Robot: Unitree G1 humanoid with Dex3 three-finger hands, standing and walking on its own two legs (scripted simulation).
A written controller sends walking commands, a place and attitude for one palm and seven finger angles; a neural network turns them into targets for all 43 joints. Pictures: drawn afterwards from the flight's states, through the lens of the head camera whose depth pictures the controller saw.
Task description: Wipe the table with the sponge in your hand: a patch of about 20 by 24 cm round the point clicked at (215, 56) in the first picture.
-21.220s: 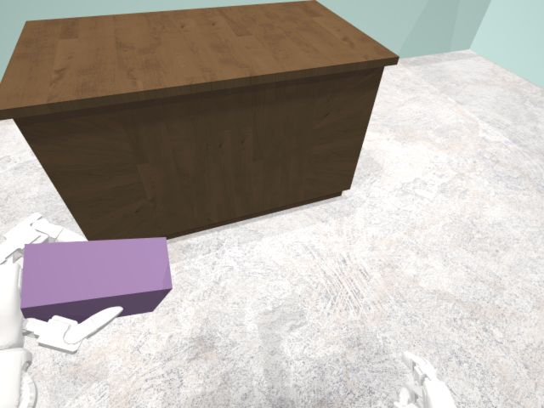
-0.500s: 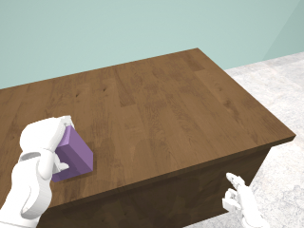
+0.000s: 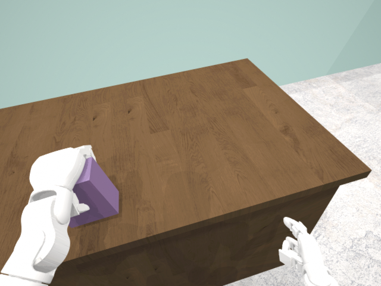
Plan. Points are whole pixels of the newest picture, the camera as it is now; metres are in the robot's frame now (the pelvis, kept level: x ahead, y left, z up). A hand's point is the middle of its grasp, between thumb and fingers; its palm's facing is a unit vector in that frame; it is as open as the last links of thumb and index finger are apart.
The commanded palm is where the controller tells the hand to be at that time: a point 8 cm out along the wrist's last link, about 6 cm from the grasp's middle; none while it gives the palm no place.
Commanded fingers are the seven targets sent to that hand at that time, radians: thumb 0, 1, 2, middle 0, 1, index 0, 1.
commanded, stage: lower the sponge onto the table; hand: left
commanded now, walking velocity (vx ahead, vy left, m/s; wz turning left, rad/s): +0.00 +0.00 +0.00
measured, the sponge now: (86, 199) +0.25 +0.28 +0.07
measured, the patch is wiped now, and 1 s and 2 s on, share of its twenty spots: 0.00 0.10 0.25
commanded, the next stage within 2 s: wipe forward along the first lane in 0.68 s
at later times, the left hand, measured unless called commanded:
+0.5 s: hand (79, 191) +0.24 +0.28 +0.11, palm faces +0.06 -0.09 -0.99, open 9.9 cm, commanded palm +0.21 +0.27 +0.17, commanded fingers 0.00 0.10 1.30 -1.20 -1.60 -1.20 -1.60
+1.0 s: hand (79, 189) +0.25 +0.28 +0.10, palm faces +0.03 -0.05 -1.00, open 9.9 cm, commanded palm +0.23 +0.28 +0.15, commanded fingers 0.00 0.10 1.30 -1.20 -1.60 -1.20 -1.60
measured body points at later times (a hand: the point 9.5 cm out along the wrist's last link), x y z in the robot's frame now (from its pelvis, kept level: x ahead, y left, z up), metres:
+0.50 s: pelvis +0.00 +0.00 +0.00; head -0.02 -0.04 +0.45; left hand +0.23 +0.28 +0.16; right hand +0.25 -0.20 -0.07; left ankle +0.03 +0.13 -0.74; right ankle +0.00 -0.11 -0.74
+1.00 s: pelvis +0.00 -0.01 +0.00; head -0.02 -0.05 +0.45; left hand +0.24 +0.28 +0.15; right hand +0.25 -0.21 -0.08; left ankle +0.03 +0.13 -0.74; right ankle +0.00 -0.11 -0.74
